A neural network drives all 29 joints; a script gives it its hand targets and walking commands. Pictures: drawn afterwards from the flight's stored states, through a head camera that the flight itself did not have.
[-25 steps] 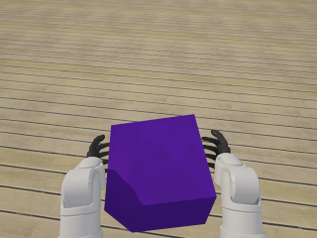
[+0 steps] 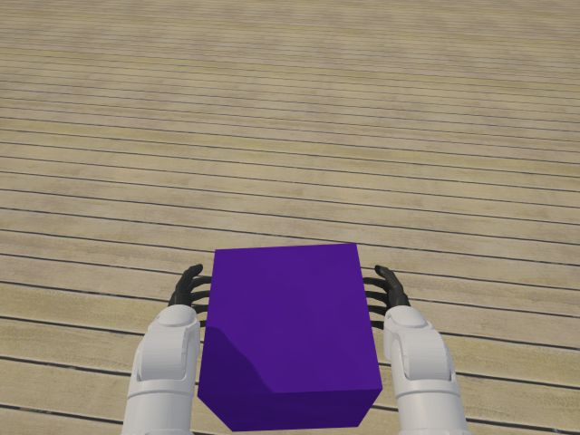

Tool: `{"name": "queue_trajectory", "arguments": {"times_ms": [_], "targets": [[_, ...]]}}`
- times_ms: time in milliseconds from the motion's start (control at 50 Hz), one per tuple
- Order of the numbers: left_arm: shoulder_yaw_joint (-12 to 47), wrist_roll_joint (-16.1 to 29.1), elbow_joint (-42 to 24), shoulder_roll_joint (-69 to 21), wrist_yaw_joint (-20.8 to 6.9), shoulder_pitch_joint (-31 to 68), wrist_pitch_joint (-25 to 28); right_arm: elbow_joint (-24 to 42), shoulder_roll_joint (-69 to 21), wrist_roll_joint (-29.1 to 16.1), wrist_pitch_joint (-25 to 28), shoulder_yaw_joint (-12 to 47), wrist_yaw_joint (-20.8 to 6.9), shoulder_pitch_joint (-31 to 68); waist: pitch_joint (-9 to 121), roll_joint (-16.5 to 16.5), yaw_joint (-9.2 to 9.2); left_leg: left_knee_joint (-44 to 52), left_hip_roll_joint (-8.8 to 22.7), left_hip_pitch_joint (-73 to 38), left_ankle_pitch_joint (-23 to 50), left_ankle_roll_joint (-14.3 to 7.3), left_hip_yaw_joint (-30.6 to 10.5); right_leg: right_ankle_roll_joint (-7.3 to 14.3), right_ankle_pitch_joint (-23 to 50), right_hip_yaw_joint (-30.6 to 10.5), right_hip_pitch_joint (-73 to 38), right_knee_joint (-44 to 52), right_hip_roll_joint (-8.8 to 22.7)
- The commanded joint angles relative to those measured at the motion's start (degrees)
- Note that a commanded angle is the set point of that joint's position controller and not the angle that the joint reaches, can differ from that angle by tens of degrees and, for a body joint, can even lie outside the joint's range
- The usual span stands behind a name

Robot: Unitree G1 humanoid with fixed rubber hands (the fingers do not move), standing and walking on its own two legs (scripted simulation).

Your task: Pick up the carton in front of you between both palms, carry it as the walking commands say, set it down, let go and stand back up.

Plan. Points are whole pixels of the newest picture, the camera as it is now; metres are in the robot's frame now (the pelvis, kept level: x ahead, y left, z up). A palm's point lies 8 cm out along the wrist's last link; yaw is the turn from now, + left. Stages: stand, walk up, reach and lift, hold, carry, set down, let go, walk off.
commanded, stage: carry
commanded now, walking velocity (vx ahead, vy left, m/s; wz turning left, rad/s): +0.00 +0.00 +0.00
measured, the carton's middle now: (290, 343) +0.29 +0.00 -0.05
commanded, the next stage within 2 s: hold in 1.22 s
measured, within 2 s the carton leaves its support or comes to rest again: neither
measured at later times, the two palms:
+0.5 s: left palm (177, 331) +0.26 +0.15 +0.05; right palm (402, 331) +0.26 -0.15 +0.05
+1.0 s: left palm (176, 342) +0.24 +0.15 +0.05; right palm (406, 344) +0.24 -0.15 +0.05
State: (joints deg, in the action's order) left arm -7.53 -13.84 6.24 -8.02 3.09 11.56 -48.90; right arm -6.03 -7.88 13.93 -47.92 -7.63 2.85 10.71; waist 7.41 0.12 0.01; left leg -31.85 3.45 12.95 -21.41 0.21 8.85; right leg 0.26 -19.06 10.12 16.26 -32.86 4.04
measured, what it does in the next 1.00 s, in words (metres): shifts its weight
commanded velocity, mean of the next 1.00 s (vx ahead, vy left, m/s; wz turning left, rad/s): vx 0.00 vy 0.00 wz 0.00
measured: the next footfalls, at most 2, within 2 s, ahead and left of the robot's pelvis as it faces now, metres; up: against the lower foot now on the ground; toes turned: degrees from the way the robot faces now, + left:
none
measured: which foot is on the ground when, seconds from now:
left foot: down 0.00-1.00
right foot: down 0.00-1.00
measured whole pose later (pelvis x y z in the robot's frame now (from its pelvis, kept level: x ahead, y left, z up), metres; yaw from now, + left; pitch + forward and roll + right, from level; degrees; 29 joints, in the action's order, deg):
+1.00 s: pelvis -0.05 +0.00 +0.00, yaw +0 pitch +2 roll +0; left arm -11.1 -14.9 12.8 -8.6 2.1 14.6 -41.6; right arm -12.6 -8.4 15.0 -42.2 -10.6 2.3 13.8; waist 6.6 0.0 -0.1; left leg -29.6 3.6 15.4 -15.7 -0.3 9.2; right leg 1.1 -12.6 10.1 18.2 -29.2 3.8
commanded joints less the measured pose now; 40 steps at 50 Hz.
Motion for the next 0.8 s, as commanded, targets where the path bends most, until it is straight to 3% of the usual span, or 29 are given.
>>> {"name": "queue_trajectory", "arguments": {"times_ms": [0, 160, 340, 780], "targets": [[27.99, 14.56, 0.70, -51.74, -15.14, 26.07, 6.90, 0.40, -51.43, -15.08, 6.18, 28.43, -15.10, 27.98, 13.52, -0.10, 0.00, 3.01, 6.16, -3.81, 28.69, -0.45, -4.68, 0.73, 27.70, -5.42, -7.30, 2.70, 5.93], [23.33, 11.01, 9.56, -54.25, -15.95, 30.78, 13.54, -8.55, -53.82, -11.62, 12.83, 23.81, -15.89, 33.24, 12.50, -0.24, -0.07, 5.78, 6.11, -3.08, 20.63, -0.81, -5.24, 0.90, 21.08, -5.92, -7.00, 5.65, 6.07], [26.57, 13.08, 6.34, -54.27, -15.67, 27.33, 9.36, -5.03, -53.59, -13.62, 8.66, 26.73, -15.69, 30.00, 12.35, -0.07, -0.08, 6.27, 6.23, -2.31, 19.30, -0.76, -5.36, 0.75, 19.62, -6.06, -6.35, 6.38, 6.15], [27.49, 13.79, 5.05, -54.73, -15.67, 27.47, 9.15, -2.64, -53.56, -14.66, 8.54, 28.20, -15.61, 31.33, 12.13, -0.16, -0.08, 7.05, 6.14, -0.23, 14.70, -0.93, -5.60, 0.96, 16.14, -6.55, -5.09, 7.47, 5.96]]}}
